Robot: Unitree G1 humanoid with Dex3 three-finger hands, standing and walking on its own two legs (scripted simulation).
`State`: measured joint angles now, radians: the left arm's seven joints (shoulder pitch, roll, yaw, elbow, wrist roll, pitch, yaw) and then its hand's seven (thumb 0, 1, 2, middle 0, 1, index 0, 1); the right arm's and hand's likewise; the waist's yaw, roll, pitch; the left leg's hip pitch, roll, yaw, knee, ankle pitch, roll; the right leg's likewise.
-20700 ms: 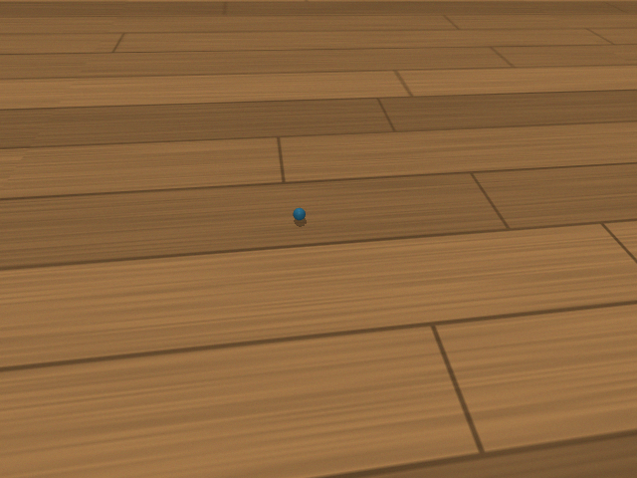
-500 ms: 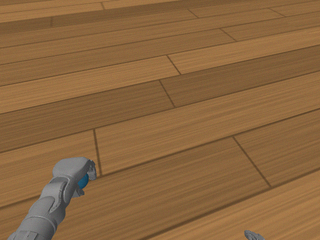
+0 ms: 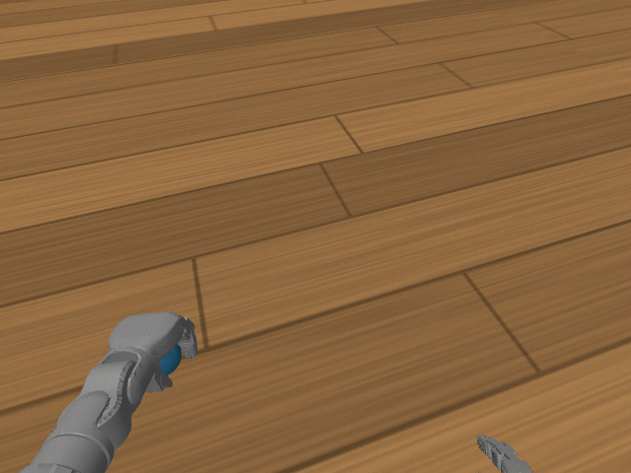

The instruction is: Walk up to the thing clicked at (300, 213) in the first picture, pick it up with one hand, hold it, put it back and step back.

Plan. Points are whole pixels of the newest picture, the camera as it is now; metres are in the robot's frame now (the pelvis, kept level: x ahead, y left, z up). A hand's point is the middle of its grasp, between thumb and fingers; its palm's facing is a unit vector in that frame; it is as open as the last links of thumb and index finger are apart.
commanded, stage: hold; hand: left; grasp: from above
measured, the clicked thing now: (160, 356) +0.32 +0.23 -0.06
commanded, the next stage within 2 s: crouch in 0.72 s
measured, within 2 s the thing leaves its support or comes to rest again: neither
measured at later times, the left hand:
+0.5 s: hand (159, 364) +0.29 +0.22 -0.04, palm faces -0.45 -0.06 -0.89, open 6.8 cm
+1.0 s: hand (158, 364) +0.30 +0.23 -0.05, palm faces -0.45 -0.06 -0.89, open 6.9 cm
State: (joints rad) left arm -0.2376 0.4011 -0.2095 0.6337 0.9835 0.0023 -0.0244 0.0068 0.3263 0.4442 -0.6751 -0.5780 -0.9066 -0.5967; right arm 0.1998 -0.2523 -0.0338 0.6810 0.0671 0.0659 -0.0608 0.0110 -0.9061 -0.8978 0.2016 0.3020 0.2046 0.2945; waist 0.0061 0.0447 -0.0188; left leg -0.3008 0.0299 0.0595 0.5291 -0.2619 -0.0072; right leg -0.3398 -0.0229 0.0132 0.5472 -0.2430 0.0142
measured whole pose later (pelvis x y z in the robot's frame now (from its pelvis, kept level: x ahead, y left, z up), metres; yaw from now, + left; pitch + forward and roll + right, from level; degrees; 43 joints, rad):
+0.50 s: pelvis +0.00 +0.00 +0.00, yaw +0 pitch +1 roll +1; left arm -0.24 0.40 -0.22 0.64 0.99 0.00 -0.03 0.01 0.32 0.44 -0.68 -0.57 -0.91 -0.59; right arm 0.19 -0.24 -0.03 0.68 0.07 0.07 -0.07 0.01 -0.91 -0.90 0.20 0.30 0.20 0.29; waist 0.01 0.04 -0.01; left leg -0.27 0.03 0.06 0.49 -0.25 -0.01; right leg -0.31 -0.02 0.02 0.51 -0.23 0.01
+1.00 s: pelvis +0.01 +0.00 +0.00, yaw +0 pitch +2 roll +0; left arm -0.23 0.39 -0.20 0.66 1.01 -0.01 0.02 0.00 0.31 0.46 -0.69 -0.57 -0.90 -0.59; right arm 0.19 -0.24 -0.04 0.69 0.07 0.08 -0.06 0.01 -0.90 -0.90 0.20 0.30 0.21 0.29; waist 0.00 0.04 -0.01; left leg -0.27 0.03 0.06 0.49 -0.25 -0.01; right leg -0.31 -0.03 0.01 0.50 -0.24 0.02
